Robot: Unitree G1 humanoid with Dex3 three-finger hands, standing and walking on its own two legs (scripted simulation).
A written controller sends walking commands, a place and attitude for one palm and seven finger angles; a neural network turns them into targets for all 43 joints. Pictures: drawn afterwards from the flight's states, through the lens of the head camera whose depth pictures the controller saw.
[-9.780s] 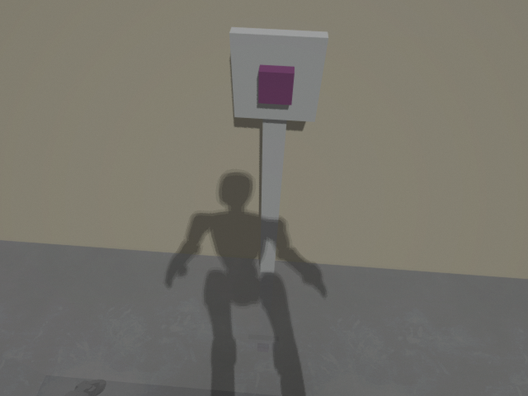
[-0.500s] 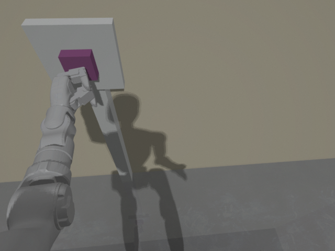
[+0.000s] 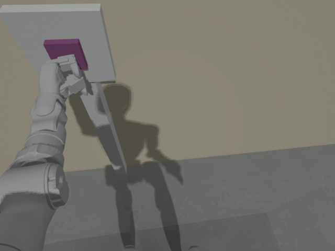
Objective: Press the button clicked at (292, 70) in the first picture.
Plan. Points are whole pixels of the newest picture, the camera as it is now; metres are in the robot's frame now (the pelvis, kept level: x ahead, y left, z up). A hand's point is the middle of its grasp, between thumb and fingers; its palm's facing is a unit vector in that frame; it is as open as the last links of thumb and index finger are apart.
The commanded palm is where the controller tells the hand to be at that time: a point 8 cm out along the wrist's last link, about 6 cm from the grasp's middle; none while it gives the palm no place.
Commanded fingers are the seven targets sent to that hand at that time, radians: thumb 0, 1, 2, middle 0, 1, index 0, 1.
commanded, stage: press the button with the knuckle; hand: left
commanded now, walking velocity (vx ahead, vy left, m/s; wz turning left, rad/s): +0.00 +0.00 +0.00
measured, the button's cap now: (67, 52) +0.55 +0.21 +0.15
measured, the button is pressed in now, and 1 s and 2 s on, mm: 11 0 0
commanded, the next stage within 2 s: hold the button down briefly in 0.12 s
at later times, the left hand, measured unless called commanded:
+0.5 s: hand (81, 79) +0.49 +0.18 +0.12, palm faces +0.10 -1.00 -0.03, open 2.9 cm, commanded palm +0.49 +0.22 +0.12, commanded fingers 0.00 0.90 0.90 -1.30 -1.50 -1.30 -1.50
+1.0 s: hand (83, 85) +0.47 +0.17 +0.12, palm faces +0.09 -1.00 +0.00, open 3.0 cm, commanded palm +0.43 +0.22 +0.12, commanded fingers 0.00 0.90 0.90 -1.30 -1.50 -1.30 -1.50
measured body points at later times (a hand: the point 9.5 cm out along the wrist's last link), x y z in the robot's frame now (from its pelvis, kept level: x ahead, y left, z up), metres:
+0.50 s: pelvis -0.02 +0.00 -0.01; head +0.06 +0.01 +0.43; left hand +0.48 +0.24 +0.13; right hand -0.03 -0.27 -0.12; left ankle +0.02 +0.11 -0.71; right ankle +0.00 -0.12 -0.71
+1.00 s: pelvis +0.00 +0.00 +0.00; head +0.06 +0.00 +0.44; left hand +0.46 +0.23 +0.12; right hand +0.03 -0.27 -0.12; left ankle +0.02 +0.11 -0.71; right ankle +0.00 -0.12 -0.71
